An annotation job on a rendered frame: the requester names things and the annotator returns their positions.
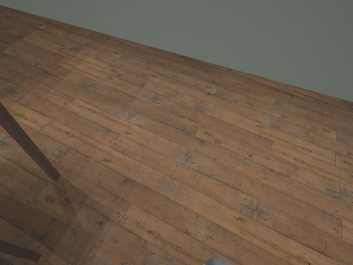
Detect table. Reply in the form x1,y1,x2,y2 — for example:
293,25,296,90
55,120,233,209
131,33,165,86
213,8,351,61
0,102,61,181

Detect chair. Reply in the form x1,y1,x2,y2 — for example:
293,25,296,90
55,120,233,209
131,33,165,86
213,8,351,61
0,240,42,262

